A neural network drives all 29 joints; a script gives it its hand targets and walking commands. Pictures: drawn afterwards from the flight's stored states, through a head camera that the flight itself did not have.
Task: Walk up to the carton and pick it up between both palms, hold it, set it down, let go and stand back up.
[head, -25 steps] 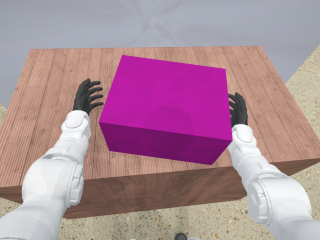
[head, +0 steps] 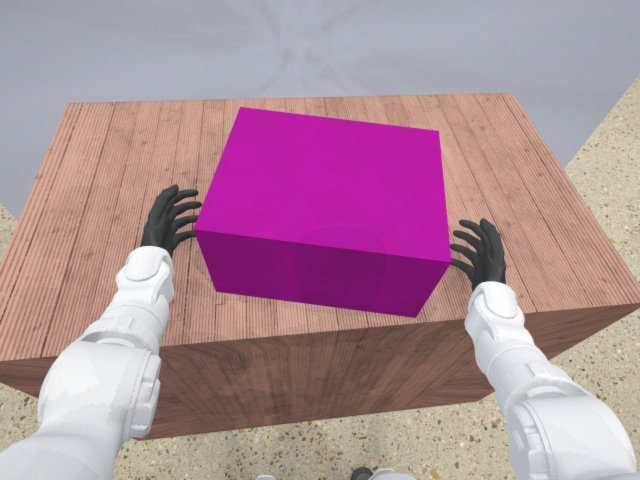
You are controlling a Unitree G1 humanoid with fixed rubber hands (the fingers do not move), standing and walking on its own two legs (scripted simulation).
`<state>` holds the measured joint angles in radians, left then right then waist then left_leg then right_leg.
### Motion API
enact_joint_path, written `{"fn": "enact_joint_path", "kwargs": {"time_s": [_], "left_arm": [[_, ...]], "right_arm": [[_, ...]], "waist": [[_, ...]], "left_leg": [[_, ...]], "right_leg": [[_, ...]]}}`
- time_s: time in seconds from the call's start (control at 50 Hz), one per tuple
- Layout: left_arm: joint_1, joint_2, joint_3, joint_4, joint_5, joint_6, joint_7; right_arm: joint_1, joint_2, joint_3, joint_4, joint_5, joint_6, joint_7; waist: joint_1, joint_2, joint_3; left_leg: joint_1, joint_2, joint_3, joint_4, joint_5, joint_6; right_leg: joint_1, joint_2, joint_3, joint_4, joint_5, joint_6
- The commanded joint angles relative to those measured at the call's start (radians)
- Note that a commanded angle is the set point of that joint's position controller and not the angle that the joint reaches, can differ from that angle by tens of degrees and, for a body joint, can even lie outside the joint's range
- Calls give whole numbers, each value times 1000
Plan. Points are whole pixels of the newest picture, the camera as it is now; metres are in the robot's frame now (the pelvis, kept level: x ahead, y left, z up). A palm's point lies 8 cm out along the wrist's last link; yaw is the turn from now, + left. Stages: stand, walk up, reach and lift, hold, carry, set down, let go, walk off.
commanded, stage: set down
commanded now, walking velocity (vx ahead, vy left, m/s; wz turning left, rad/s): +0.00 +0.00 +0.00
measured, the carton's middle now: (327, 211) +0.47 -0.01 +0.02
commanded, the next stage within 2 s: none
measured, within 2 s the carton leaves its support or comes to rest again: neither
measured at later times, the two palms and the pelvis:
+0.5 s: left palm (137, 266) +0.38 +0.24 +0.03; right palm (497, 302) +0.31 -0.22 +0.02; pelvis -0.01 +0.00 +0.00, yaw +0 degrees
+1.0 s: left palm (128, 309) +0.32 +0.23 +0.03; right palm (534, 338) +0.25 -0.24 +0.05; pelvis -0.02 -0.01 +0.01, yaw +0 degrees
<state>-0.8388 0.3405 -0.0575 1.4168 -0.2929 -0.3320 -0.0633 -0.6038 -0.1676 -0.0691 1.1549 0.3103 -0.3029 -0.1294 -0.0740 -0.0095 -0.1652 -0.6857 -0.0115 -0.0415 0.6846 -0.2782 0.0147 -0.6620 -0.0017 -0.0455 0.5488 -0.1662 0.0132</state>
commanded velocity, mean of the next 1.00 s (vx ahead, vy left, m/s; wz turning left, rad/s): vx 0.00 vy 0.00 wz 0.00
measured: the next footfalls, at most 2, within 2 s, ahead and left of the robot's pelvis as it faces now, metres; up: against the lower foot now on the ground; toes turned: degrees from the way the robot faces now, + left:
none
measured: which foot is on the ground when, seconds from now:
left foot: down 0.00-1.00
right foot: down 0.00-1.00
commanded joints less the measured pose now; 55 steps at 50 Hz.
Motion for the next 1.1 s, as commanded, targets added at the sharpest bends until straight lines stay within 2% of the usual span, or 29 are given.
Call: {"fn": "enact_joint_path", "kwargs": {"time_s": [0.0,0.04,0.08,0.12,0.14,0.16,0.18,0.22,0.26,0.28,0.32,0.36,0.4,0.5,0.52,0.56,0.58,0.62,0.68,0.7,0.72,0.74,0.8,0.86,0.88,0.9,0.96,1.0,1.08], "left_arm": [[-391,330,-78,-326,-122,-52,-7],[-360,335,-85,-313,-143,-39,-13],[-395,355,-94,-359,-163,-29,-12],[-358,361,-85,-421,-158,-18,-8],[-356,358,-94,-419,-158,-10,-9],[-293,350,-86,-428,-152,3,-15],[-340,361,-85,-427,-152,12,-16],[-238,350,-66,-459,-131,34,-24],[-226,347,-55,-482,-122,56,-34],[-147,350,-31,-514,-104,70,-43],[-188,363,-17,-521,-96,88,-51],[-116,369,12,-609,-87,102,-51],[-124,382,29,-652,-81,115,-48],[-107,406,47,-745,-111,145,-34],[-1,402,61,-793,-104,153,-32],[-12,407,66,-818,-117,173,-29],[-8,416,91,-851,-110,178,-25],[24,409,87,-840,-124,196,-20],[106,407,109,-900,-109,221,-23],[19,416,95,-862,-125,228,-23],[105,405,103,-887,-113,233,-24],[82,413,105,-892,-116,238,-25],[144,405,115,-942,-109,247,-29],[185,404,133,-918,-105,251,-38],[200,407,141,-935,-98,248,-38],[214,411,143,-934,-98,246,-39],[312,410,168,-950,-87,246,-54],[280,419,165,-951,-103,237,-53],[379,419,194,-1041,-97,224,-51]], "right_arm": [[-394,-280,62,-393,58,-17,-4],[-374,-275,69,-435,56,11,-8],[-389,-275,53,-470,43,39,-12],[-344,-280,53,-497,46,53,-11],[-340,-284,43,-487,39,66,-12],[-282,-275,54,-495,37,73,-16],[-325,-289,32,-497,32,85,-16],[-220,-259,62,-519,44,91,-21],[-194,-257,62,-523,34,99,-30],[-122,-246,76,-558,39,91,-39],[-151,-252,68,-569,31,100,-42],[-85,-235,78,-660,39,98,-45],[-93,-243,45,-691,30,99,-47],[-83,-216,15,-870,6,141,-47],[20,-197,43,-906,22,143,-49],[7,-205,9,-953,0,166,-53],[21,-195,11,-983,-2,173,-51],[43,-192,9,-988,-9,206,-49],[134,-164,19,-1030,-15,232,-56],[54,-174,-9,-1008,-37,251,-59],[138,-146,4,-1009,-36,254,-61],[113,-149,-5,-1020,-46,265,-61],[174,-125,2,-1043,-58,280,-69],[208,-98,15,-1066,-67,298,-73],[229,-91,21,-1078,-67,301,-74],[250,-83,18,-1069,-67,305,-75],[346,-52,53,-1129,-69,305,-82],[306,-52,58,-1169,-75,315,-81],[404,-47,76,-1269,-72,311,-72]], "waist": [[-27,132,-684],[-30,104,-646],[-42,111,-641],[-33,139,-632],[-46,156,-617],[-41,139,-595],[-43,151,-594],[-20,153,-578],[-21,146,-543],[-14,140,-542],[-11,150,-521],[16,140,-531],[18,156,-524],[29,133,-534],[48,136,-519],[47,121,-504],[61,130,-501],[64,113,-442],[80,98,-395],[62,95,-354],[70,87,-319],[75,101,-298],[74,77,-265],[83,51,-207],[97,51,-206],[92,58,-180],[115,19,-149],[121,16,-139],[152,22,-132]], "left_leg": [[259,-20,24,-23,321,-90],[222,-25,27,-39,247,-75],[204,-21,25,-55,191,-64],[238,-14,15,-67,199,-70],[239,-9,10,-67,185,-70],[263,-9,9,-71,212,-70],[258,-6,8,-74,180,-69],[303,-6,14,-76,223,-72],[323,-6,13,-78,244,-74],[354,-12,27,-72,303,-78],[359,-15,25,-74,288,-79],[395,-13,26,-79,335,-82],[413,-8,25,-87,339,-88],[368,-5,29,-118,236,-74],[403,-4,25,-125,287,-74],[397,2,28,-136,257,-73],[392,3,25,-149,242,-71],[357,9,20,-175,146,-57],[365,11,25,-195,145,-51],[322,14,22,-204,60,-44],[336,20,24,-221,55,-40],[312,21,20,-234,6,-35],[316,25,24,-247,11,-25],[296,19,37,-264,-11,-12],[301,20,32,-270,-12,-10],[294,19,32,-279,-20,-10],[314,6,53,-278,30,-5],[292,11,53,-282,12,-2],[320,8,61,-289,67,-9]], "right_leg": [[295,36,-27,56,224,-11],[318,31,-21,55,184,-11],[324,29,-18,58,148,-11],[321,41,-25,63,153,-15],[305,40,-24,62,137,-18],[335,41,-23,51,165,-21],[305,44,-25,52,129,-21],[345,39,-19,39,166,-23],[365,42,-16,23,171,-23],[394,41,-12,9,214,-22],[379,40,-10,-3,176,-21],[418,40,-7,-12,210,-21],[418,44,-8,-23,189,-23],[463,38,5,-29,128,-28],[516,39,10,-31,188,-31],[507,43,13,-40,149,-31],[526,43,16,-40,143,-33],[538,40,22,-37,90,-36],[589,38,34,-45,96,-34],[562,36,37,-46,24,-34],[592,34,41,-52,38,-33],[592,33,46,-50,3,-32],[637,32,54,-51,10,-32],[654,20,68,-69,-39,-31],[664,21,70,-68,-35,-32],[673,17,73,-72,-44,-30],[699,7,89,-94,-43,-28],[687,2,85,-92,-73,-31],[707,-1,88,-101,-40,-34]]}}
